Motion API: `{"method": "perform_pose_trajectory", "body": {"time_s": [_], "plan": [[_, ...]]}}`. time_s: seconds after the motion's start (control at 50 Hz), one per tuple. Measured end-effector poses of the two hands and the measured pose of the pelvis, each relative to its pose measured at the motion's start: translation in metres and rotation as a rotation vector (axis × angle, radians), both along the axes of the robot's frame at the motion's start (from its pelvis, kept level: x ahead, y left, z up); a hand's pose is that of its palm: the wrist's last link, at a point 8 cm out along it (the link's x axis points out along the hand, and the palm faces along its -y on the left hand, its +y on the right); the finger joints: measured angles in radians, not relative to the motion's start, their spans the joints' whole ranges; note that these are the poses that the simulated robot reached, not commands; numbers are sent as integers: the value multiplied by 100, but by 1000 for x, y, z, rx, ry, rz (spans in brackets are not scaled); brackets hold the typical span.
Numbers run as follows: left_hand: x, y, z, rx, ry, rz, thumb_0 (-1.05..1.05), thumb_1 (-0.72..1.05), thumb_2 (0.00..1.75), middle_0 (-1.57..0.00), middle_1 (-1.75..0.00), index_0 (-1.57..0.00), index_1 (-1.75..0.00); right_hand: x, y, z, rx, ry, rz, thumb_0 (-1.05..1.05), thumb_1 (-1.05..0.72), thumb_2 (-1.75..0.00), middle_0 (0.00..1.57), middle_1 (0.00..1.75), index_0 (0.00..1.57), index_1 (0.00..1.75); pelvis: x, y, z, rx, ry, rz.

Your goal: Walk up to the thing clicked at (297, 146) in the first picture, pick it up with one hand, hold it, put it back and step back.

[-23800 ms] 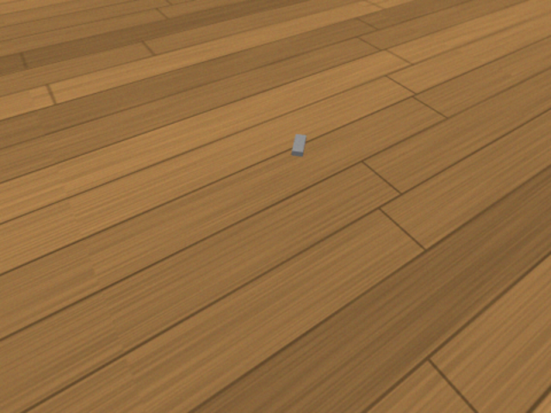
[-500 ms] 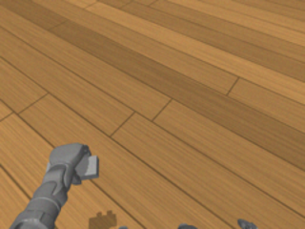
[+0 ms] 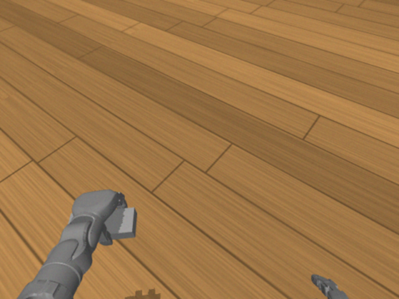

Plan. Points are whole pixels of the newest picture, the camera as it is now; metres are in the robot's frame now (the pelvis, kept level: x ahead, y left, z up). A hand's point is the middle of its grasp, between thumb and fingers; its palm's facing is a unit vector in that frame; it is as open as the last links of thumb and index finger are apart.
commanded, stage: hold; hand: left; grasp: from above
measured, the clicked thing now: (102, 225) +0.31 +0.24 -0.09
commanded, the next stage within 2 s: crouch in 1.38 s
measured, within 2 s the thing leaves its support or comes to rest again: neither
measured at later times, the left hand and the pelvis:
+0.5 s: hand (102, 228) +0.28 +0.21 -0.04, palm faces -0.44 -0.08 -0.89, open 8.8 cm; pelvis -0.01 +0.00 +0.01, yaw +0 degrees
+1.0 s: hand (98, 230) +0.27 +0.22 -0.02, palm faces -0.45 -0.08 -0.89, open 8.8 cm; pelvis -0.01 +0.00 +0.01, yaw +0 degrees
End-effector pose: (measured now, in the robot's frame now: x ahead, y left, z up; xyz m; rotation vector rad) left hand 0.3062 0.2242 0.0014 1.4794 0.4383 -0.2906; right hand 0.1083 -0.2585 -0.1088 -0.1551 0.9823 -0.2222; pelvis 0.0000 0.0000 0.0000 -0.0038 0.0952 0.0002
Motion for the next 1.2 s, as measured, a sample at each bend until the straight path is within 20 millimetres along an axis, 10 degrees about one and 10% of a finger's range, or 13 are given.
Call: {"method": "perform_pose_trajectory", "body": {"time_s": [1.2], "plan": [[-29,-6,34,-9,-20,-27,1,21,23,-79,-39,-84,-34,16,10,21,24,-75,35,1,-91,-90,20,30,20,30,-15,-2,14,7,-91,-3]]}}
